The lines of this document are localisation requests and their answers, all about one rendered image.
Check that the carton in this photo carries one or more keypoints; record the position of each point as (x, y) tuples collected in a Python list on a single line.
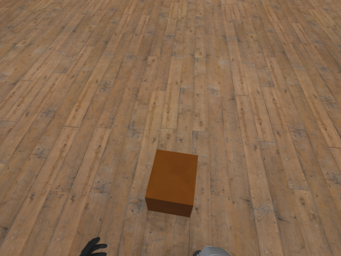
[(172, 183)]

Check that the left robot hand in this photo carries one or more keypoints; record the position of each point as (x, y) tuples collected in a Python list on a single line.
[(91, 246)]

